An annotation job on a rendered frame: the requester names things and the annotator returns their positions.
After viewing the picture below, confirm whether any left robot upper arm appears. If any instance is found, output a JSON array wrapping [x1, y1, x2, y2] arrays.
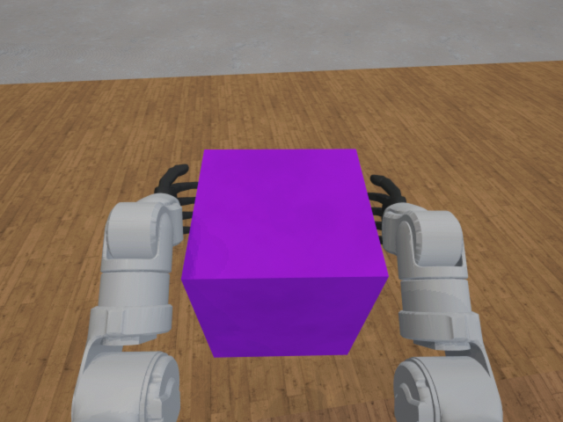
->
[[72, 351, 180, 422]]

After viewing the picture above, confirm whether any carton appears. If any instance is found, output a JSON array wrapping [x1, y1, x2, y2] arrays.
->
[[181, 149, 389, 358]]

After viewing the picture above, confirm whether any right robot upper arm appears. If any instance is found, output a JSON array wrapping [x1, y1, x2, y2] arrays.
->
[[393, 356, 503, 422]]

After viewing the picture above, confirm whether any robot right forearm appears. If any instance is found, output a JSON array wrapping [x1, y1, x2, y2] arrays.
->
[[382, 202, 503, 420]]

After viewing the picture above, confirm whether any robot right hand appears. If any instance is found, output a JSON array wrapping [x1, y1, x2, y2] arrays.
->
[[368, 175, 406, 244]]

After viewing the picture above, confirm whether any robot left forearm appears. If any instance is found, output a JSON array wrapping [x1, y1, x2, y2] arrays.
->
[[71, 193, 184, 422]]

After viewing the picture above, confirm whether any robot left hand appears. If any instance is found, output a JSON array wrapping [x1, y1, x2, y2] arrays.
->
[[154, 164, 198, 234]]

